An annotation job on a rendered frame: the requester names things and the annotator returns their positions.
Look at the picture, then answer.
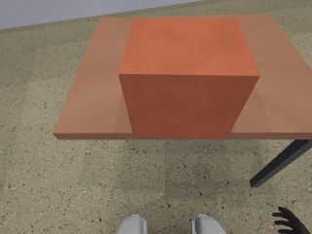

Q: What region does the robot left thigh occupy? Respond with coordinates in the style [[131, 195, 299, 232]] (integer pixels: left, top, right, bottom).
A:
[[115, 216, 148, 234]]

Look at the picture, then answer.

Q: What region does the carton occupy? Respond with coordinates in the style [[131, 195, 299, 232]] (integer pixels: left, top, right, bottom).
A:
[[118, 19, 260, 139]]

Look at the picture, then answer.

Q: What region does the table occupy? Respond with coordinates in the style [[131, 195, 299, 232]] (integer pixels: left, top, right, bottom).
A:
[[52, 14, 312, 187]]

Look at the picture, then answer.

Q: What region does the robot right thigh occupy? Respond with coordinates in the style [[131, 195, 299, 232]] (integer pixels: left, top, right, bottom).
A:
[[190, 215, 226, 234]]

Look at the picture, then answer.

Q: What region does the robot thigh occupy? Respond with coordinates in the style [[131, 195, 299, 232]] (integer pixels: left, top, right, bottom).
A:
[[190, 215, 226, 234], [115, 216, 148, 234]]

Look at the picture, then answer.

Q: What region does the robot right hand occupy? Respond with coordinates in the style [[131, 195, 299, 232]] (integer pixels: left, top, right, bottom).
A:
[[272, 207, 310, 234]]

